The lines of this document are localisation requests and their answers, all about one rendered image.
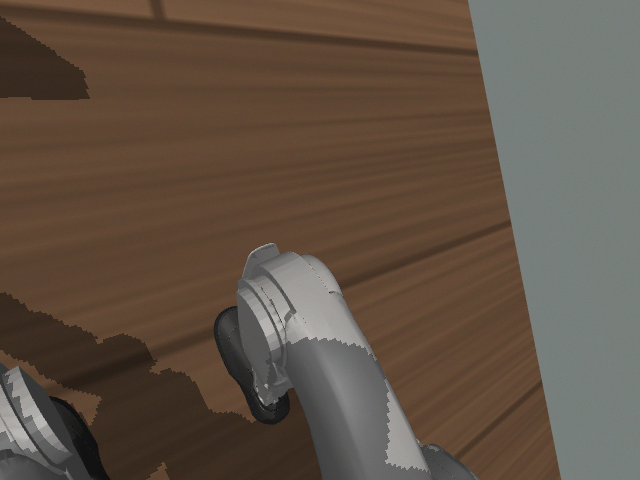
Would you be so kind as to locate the left robot foot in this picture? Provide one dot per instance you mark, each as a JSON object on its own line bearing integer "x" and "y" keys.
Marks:
{"x": 82, "y": 439}

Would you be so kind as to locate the right robot hand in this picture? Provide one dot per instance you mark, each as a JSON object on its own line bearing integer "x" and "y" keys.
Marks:
{"x": 444, "y": 466}

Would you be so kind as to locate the right robot foot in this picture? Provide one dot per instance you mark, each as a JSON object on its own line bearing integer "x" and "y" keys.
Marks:
{"x": 227, "y": 337}

